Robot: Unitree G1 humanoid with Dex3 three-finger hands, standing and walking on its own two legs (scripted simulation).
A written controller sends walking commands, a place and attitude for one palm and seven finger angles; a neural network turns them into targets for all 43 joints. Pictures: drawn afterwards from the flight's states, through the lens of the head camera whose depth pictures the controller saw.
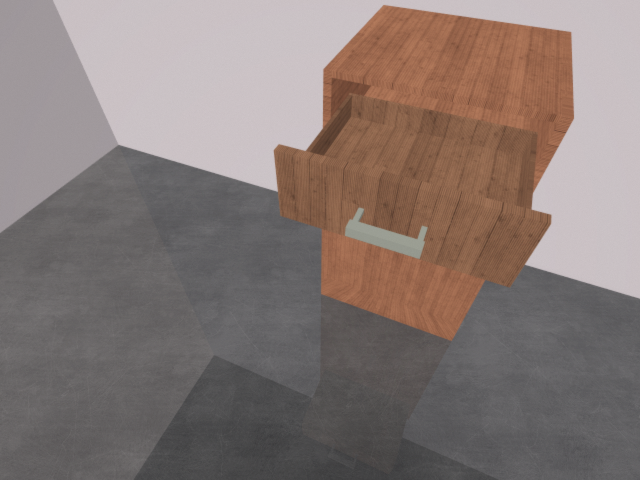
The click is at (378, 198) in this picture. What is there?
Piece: drawer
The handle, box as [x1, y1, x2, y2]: [345, 208, 427, 258]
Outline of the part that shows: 345,228 345,235 419,258 424,243 423,238 427,227 421,227 417,239 361,223 359,220 363,213 363,209 358,208 353,219 349,220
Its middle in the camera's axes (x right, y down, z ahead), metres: +0.11 -0.01 +0.65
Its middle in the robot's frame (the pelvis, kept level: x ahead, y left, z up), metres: +0.50 -0.08 +0.00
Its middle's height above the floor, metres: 0.77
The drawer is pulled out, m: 0.28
